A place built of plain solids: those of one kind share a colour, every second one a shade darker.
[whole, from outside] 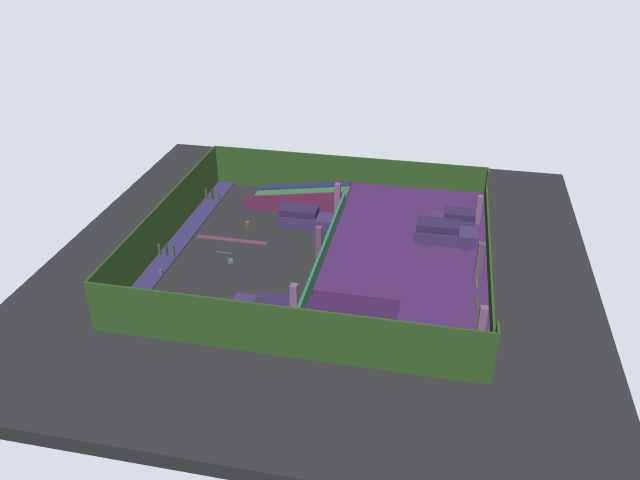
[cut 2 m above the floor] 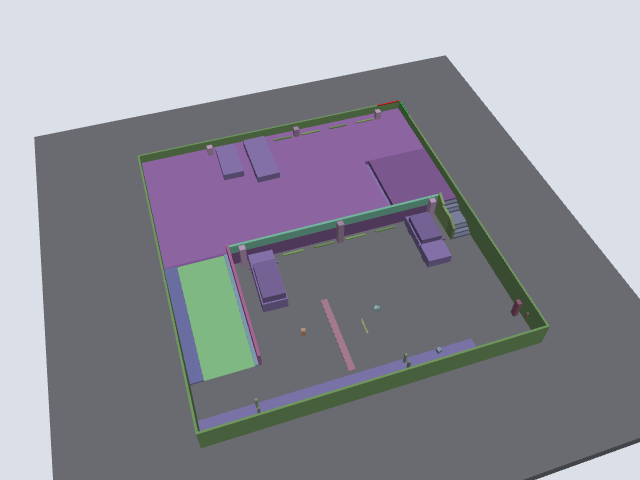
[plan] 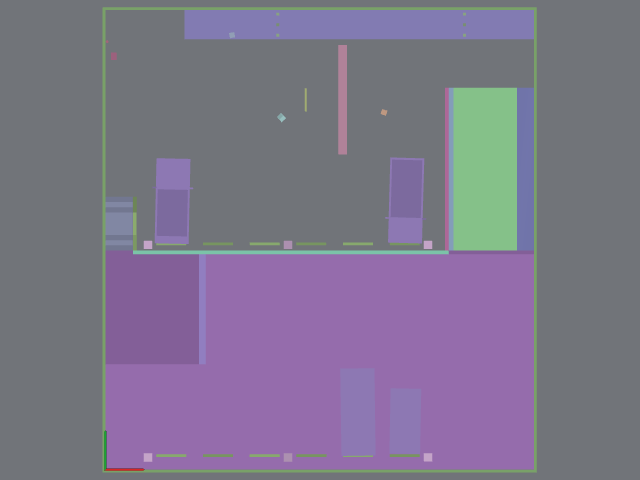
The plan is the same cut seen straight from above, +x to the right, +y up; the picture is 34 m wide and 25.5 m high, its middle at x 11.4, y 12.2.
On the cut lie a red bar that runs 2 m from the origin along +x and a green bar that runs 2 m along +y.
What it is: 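An open-sided split-level car park deck of the 2000s; 22.8 x 24.4 m, two half-decks side by side, the upper one 1.25 m above the lower, 2.37 m to the soffit over the upper one; a stair core of 8 risers of 0.157 m and treads of 0.28 m with a mid landing; a car ramp of 1 in 6.9; drive aisles of 6.42 and 6.44 m, bays of 2.48 x 4.8 m, a walkway of 1.56 m with a kerb of about 0.12 m, a stair door of 0.92 x 2.1 m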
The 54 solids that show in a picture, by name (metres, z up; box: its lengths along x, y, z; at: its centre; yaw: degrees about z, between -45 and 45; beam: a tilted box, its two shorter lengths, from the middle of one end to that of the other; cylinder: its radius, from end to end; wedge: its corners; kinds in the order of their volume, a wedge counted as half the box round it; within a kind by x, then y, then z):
{
 "upper_deck_1": {"box": [4.97, 5.86, 1.3], "at": [2.49, 8.52, 0.6]},
 "upper_deck_2": {"box": [22.77, 5.6, 1.3], "at": [11.38, 2.8, 0.6]},
 "upper_deck_3": {"box": [22.77, 0.2, 1.3], "at": [11.38, 11.54, 0.6]},
 "upper_deck_4": {"box": [17.45, 5.86, 1.3], "at": [14.05, 8.52, 0.6]},
 "wall_1": {"box": [0.15, 24.72, 3.71], "at": [-0.07, 12.21, 1.8]},
 "wall_2": {"box": [1.15, 0.15, 3.71], "at": [0.42, -0.07, 1.8]},
 "wall_3": {"box": [20.77, 0.15, 2.42], "at": [11.38, -0.07, 1.16]},
 "wall_4": {"box": [23.07, 0.15, 3.71], "at": [11.38, 24.5, 1.8]},
 "wall_5": {"box": [1.15, 0.15, 3.71], "at": [22.34, -0.07, 1.8]},
 "wall_6": {"box": [0.15, 24.72, 3.71], "at": [22.84, 12.21, 1.8]},
 "car_1": {"box": [1.61, 2.48, 0.45], "at": [3.55, 13.64, 1.12], "yaw": -1.2},
 "car_2": {"box": [1.81, 4.52, 0.72], "at": [3.57, 14.27, 0.54], "yaw": -1.2},
 "car_3": {"box": [1.82, 4.64, 0.93], "at": [13.41, 3.06, 1.9], "yaw": 0.8},
 "car_4": {"box": [1.62, 3.14, 0.59], "at": [13.41, 3.7, 2.66], "yaw": 0.8},
 "car_5": {"box": [1.43, 2.38, 0.56], "at": [15.92, 2.12, 2.51], "yaw": -1.0},
 "car_6": {"box": [1.63, 3.47, 0.79], "at": [15.93, 2.58, 1.83], "yaw": -1.0},
 "car_7": {"box": [1.81, 4.53, 0.93], "at": [15.98, 14.3, 0.64], "yaw": -1.6},
 "car_8": {"box": [1.61, 3.07, 0.59], "at": [15.99, 14.92, 1.4], "yaw": -1.6},
 "car_ramp_1": {"wedge": [[18.24, 11.64, -0.05], [18.24, 11.64, 1.25], [18.24, 20.29, -0.05], [18.24, 20.29, 0.0], [22.77, 11.64, -0.05], [22.77, 11.64, 1.25], [22.77, 20.29, -0.05], [22.77, 20.29, 0.0]]},
 "stair_step_1": {"box": [1.46, 0.33, 1.15], "at": [0.73, 11.75, 0.52]},
 "stair_step_2": {"box": [1.46, 0.6, 0.99], "at": [0.73, 11.89, 0.45]},
 "stair_step_3": {"box": [1.46, 0.88, 0.83], "at": [0.73, 12.03, 0.37]},
 "stair_step_4": {"box": [1.46, 2.08, 0.68], "at": [0.73, 12.63, 0.29]},
 "stair_step_5": {"box": [1.46, 2.35, 0.52], "at": [0.73, 12.77, 0.21]},
 "stair_step_6": {"box": [1.46, 2.63, 0.36], "at": [0.73, 12.9, 0.13]},
 "stair_step_7": {"box": [1.46, 2.91, 0.21], "at": [0.73, 13.04, 0.05]},
 "ramp_footway_1": {"wedge": [[21.87, 11.64, -0.05], [21.87, 11.64, 1.38], [21.87, 20.29, -0.05], [21.87, 20.29, 0.12], [22.77, 11.64, -0.05], [22.77, 11.64, 1.38], [22.77, 20.29, -0.05], [22.77, 20.29, 0.12]]},
 "walkway_1": {"box": [18.57, 1.56, 0.16], "at": [13.48, 23.64, 0.03]},
 "split_parapet_1": {"box": [16.78, 0.2, 1.2], "at": [9.85, 11.54, 1.8]},
 "column_1": {"box": [0.45, 0.45, 2.42], "at": [2.26, 0.65, 2.42]},
 "column_2": {"box": [0.45, 0.45, 3.67], "at": [2.26, 11.94, 1.79]},
 "column_3": {"box": [0.45, 0.45, 2.42], "at": [9.7, 0.65, 2.42]},
 "column_4": {"box": [0.45, 0.45, 3.67], "at": [9.7, 11.94, 1.79]},
 "column_5": {"box": [0.45, 0.45, 2.42], "at": [17.14, 0.65, 2.42]},
 "column_6": {"box": [0.45, 0.45, 3.67], "at": [17.14, 11.94, 1.79]},
 "ramp_guard_1": {"wedge": [[18.04, 11.64, -0.05], [18.04, 11.64, 2.42], [18.04, 20.29, -0.05], [18.04, 20.29, 1.17], [18.24, 11.64, -0.05], [18.24, 11.64, 2.42], [18.24, 20.29, -0.05], [18.24, 20.29, 1.17]]},
 "drain_bed_1": {"box": [0.37, 5.86, 0.91], "at": [5.15, 8.52, 0.4]},
 "ramp_kerb_1": {"wedge": [[18.24, 11.64, -0.05], [18.24, 11.64, 1.38], [18.24, 20.29, -0.05], [18.24, 20.29, 0.12], [18.49, 11.64, -0.05], [18.49, 11.64, 1.38], [18.49, 20.29, -0.05], [18.49, 20.29, 0.12]]},
 "stair_guard_1": {"wedge": [[1.46, 11.64, -0.05], [1.46, 11.64, 2.31], [1.46, 12.47, -0.05], [1.46, 12.47, 1.83], [1.66, 11.64, -0.05], [1.66, 11.64, 2.31], [1.66, 12.47, -0.05], [1.66, 12.47, 1.83]]},
 "stair_guard_2": {"wedge": [[1.46, 13.67, -0.05], [1.46, 13.67, 1.68], [1.46, 14.5, -0.05], [1.46, 14.5, 1.21], [1.66, 13.67, -0.05], [1.66, 13.67, 1.68], [1.66, 14.5, -0.05], [1.66, 14.5, 1.21]]},
 "stair_guard_3": {"box": [0.2, 1.2, 1.73], "at": [1.56, 13.07, 0.81]},
 "wheelstop_1": {"box": [1.6, 0.15, 0.15], "at": [3.5, 0.75, 1.28]},
 "wheelstop_2": {"box": [1.6, 0.15, 0.15], "at": [5.98, 0.75, 1.28]},
 "wheelstop_3": {"box": [1.6, 0.15, 0.15], "at": [5.98, 11.99, 0.03]},
 "wheelstop_4": {"box": [1.6, 0.15, 0.15], "at": [8.46, 0.75, 1.28]},
 "wheelstop_5": {"box": [1.6, 0.15, 0.15], "at": [8.46, 11.99, 0.03]},
 "wheelstop_6": {"box": [1.6, 0.15, 0.15], "at": [10.94, 0.75, 1.28]},
 "wheelstop_7": {"box": [1.6, 0.15, 0.15], "at": [10.94, 11.99, 0.03]},
 "wheelstop_8": {"box": [1.6, 0.15, 0.15], "at": [13.42, 11.99, 0.03]},
 "wheelstop_9": {"box": [1.6, 0.15, 0.15], "at": [15.9, 0.75, 1.28]},
 "wheelstop_10": {"box": [1.6, 0.15, 0.15], "at": [15.9, 11.99, 0.03]},
 "hump_1": {"box": [0.47, 5.82, 0.11], "at": [12.6, 19.65, 0.01]},
 "pay_station_1": {"box": [0.3, 0.4, 1.5], "at": [0.45, 21.96, 0.7]},
 "cable_cover_1": {"box": [0.11, 1.24, 0.08], "at": [10.64, 19.65, -0.02]}
}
